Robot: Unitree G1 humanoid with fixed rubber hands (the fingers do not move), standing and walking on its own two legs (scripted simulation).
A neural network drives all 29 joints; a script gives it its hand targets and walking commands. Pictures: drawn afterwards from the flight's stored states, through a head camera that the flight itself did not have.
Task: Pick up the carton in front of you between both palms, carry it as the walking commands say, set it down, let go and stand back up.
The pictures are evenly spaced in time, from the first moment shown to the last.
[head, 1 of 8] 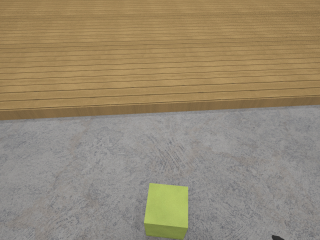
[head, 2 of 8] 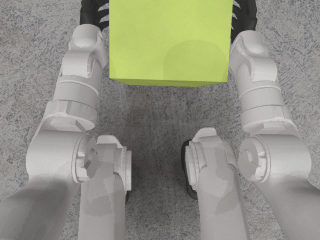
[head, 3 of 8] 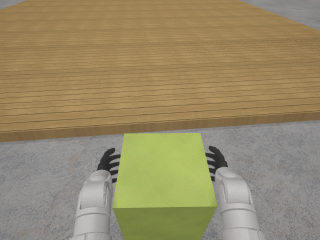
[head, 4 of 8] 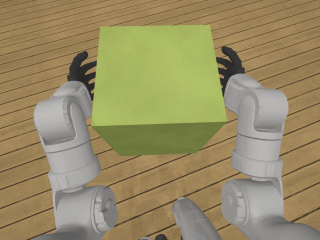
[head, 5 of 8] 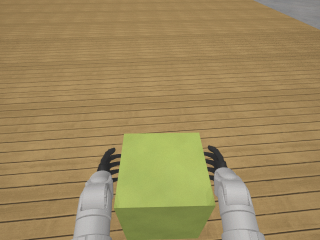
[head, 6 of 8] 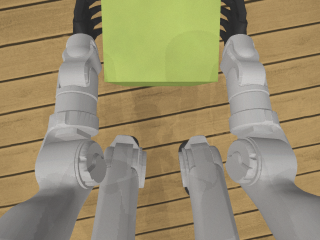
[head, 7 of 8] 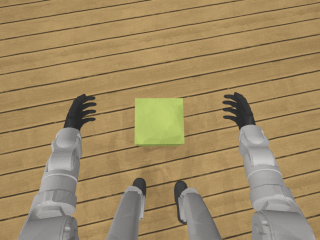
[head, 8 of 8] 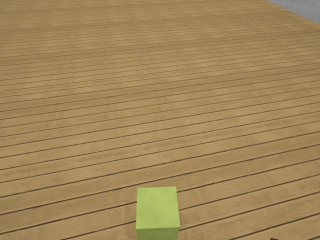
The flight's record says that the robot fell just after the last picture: no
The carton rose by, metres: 0.90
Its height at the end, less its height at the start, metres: +0.11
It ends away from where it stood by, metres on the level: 2.78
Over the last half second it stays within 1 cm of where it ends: yes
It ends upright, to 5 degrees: yes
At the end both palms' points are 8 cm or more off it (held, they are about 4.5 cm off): yes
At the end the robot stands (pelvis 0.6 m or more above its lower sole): yes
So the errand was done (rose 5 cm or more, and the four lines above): yes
